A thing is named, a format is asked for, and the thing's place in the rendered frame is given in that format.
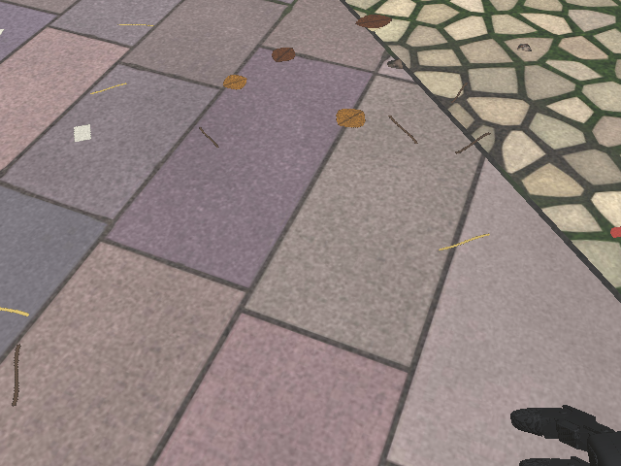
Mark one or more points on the robot right hand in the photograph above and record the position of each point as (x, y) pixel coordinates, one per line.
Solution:
(574, 428)

